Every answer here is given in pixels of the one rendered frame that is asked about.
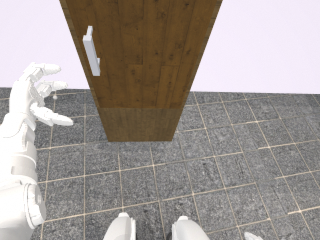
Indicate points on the right robot shin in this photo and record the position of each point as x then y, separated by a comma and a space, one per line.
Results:
182, 218

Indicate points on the robot left hand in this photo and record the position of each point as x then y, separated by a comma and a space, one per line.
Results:
24, 95

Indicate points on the handle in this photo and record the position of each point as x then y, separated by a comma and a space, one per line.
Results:
91, 52

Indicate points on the robot left forearm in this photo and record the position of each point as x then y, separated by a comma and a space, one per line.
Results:
18, 154

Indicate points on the cupboard door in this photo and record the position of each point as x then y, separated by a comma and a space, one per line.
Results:
148, 49

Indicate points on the right robot thigh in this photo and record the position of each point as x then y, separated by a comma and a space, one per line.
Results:
186, 229

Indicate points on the robot left upper arm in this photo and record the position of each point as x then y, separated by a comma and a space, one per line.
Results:
22, 209

